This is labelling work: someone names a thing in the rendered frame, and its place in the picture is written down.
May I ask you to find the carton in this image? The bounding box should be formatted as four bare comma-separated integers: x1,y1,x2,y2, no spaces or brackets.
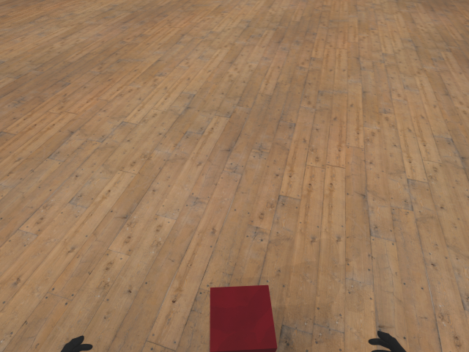
210,285,277,352

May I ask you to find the left robot hand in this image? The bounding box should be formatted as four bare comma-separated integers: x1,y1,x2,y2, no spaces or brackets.
61,336,92,352

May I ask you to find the right robot hand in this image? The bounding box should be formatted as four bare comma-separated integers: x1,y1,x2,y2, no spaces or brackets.
369,331,406,352

